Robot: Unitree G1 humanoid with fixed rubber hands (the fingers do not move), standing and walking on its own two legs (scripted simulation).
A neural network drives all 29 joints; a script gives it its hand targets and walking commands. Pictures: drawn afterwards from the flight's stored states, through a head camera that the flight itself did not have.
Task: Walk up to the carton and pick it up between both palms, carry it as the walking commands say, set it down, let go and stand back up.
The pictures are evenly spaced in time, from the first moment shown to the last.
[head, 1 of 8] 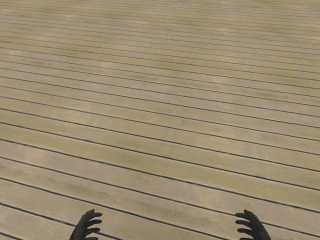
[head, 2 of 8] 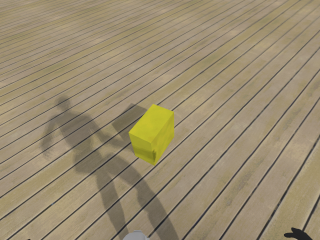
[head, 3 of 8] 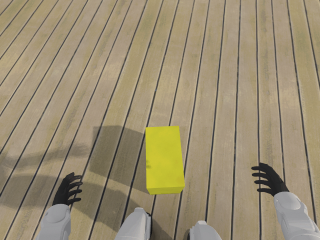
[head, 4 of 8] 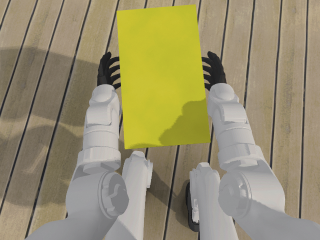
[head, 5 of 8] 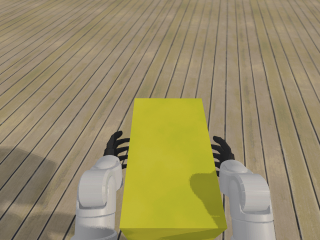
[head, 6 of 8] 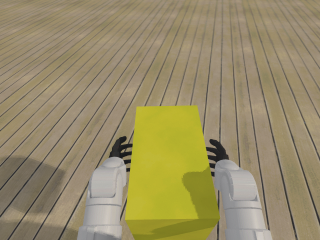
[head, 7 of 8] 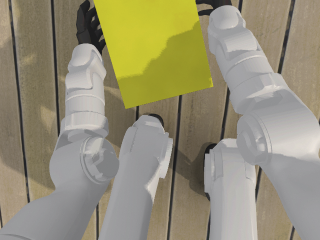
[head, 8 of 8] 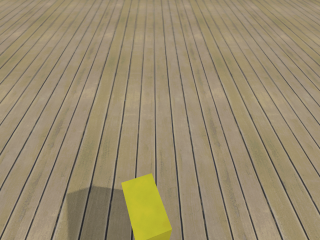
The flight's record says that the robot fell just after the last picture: no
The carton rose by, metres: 0.65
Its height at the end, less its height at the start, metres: +0.00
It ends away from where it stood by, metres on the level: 2.07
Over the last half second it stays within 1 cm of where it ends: yes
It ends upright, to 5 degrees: yes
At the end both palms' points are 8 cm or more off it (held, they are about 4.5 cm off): yes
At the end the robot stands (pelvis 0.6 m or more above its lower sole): yes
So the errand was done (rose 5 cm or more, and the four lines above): yes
